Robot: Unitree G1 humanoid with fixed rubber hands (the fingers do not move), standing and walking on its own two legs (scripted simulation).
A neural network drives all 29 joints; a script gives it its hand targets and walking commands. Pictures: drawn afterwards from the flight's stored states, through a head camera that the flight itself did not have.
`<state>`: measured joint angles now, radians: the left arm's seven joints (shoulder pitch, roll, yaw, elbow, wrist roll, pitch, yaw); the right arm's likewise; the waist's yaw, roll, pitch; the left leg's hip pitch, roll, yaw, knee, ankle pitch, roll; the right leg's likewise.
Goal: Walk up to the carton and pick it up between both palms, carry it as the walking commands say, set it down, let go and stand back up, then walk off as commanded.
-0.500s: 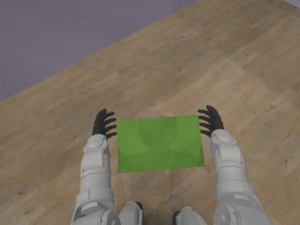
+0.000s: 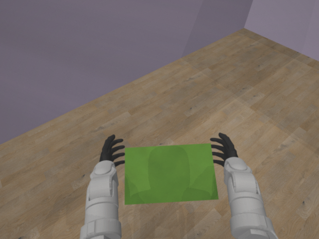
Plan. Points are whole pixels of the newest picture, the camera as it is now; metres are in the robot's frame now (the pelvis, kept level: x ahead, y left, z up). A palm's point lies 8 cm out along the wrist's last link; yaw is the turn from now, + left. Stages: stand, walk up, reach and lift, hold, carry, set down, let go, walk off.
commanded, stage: reach and lift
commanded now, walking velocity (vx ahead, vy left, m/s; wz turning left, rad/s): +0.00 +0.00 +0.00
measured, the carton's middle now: (168, 174) +0.32 +0.01 -0.09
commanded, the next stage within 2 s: hold in 1.60 s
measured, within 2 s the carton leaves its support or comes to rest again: neither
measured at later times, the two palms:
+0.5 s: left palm (103, 157) +0.29 +0.17 +0.06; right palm (239, 155) +0.31 -0.15 +0.06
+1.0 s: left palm (108, 155) +0.30 +0.16 +0.06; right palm (243, 158) +0.30 -0.16 +0.06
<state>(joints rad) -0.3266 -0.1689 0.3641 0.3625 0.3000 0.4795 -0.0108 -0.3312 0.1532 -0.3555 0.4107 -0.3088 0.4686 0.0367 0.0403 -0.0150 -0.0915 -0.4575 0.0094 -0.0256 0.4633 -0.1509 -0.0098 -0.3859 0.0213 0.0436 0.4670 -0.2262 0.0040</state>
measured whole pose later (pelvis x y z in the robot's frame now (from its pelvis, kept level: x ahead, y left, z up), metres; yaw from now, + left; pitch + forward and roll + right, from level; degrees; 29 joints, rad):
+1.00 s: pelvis +0.01 +0.00 +0.01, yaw +0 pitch -6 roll +0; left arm -0.29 -0.16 0.27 0.23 0.33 0.73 -0.01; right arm -0.28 0.15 -0.28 0.25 -0.32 0.73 0.02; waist 0.02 -0.02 0.00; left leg -0.07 0.00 -0.01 0.29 -0.12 -0.01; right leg -0.01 0.01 0.06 0.31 -0.20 0.00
